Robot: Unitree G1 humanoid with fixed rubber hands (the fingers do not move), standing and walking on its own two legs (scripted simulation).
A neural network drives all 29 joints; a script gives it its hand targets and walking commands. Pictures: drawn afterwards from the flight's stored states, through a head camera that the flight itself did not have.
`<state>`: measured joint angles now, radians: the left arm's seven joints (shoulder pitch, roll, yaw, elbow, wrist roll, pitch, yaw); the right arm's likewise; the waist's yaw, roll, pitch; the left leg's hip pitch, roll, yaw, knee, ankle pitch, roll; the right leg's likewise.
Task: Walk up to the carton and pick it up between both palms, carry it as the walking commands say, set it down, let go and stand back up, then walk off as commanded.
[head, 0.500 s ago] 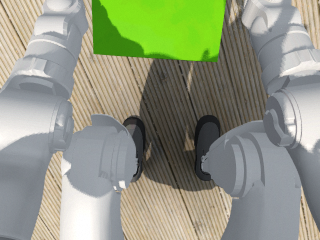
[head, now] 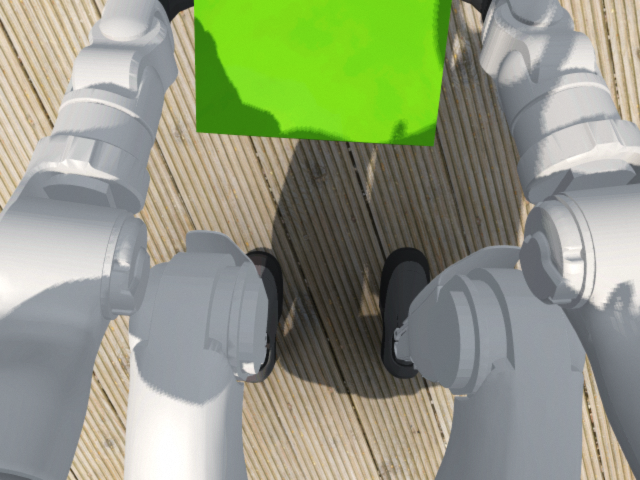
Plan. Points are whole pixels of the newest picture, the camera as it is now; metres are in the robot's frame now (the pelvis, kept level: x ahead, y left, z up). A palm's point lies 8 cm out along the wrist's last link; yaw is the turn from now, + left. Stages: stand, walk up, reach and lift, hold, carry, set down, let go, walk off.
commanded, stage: reach and lift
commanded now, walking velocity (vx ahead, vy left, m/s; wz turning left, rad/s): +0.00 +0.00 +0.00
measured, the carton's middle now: (321, 20) +0.54 +0.03 -0.25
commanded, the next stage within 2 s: none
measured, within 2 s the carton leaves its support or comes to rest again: leaves its support in 0.12 s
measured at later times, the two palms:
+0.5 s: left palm out of the picture +0.52 +0.17 -0.13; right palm out of the picture +0.54 -0.13 -0.11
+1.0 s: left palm out of the picture +0.52 +0.16 -0.08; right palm out of the picture +0.53 -0.14 -0.07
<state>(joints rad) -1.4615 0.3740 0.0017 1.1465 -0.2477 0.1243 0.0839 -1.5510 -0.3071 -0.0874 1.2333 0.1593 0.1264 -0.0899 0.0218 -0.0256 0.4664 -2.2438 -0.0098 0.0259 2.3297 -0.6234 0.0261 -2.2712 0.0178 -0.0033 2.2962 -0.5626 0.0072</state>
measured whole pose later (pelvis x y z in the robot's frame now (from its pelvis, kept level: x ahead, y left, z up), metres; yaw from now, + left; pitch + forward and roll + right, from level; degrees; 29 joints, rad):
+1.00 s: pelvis -0.02 -0.01 +0.05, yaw +1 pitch +26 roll -1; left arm -1.38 0.23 0.17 0.73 -0.05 0.36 0.26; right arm -1.38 -0.18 -0.28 0.76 0.10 0.29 -0.33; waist 0.01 -0.04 0.53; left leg -2.04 -0.08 -0.04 2.16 -0.57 -0.04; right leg -2.05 0.11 0.02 2.13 -0.53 0.05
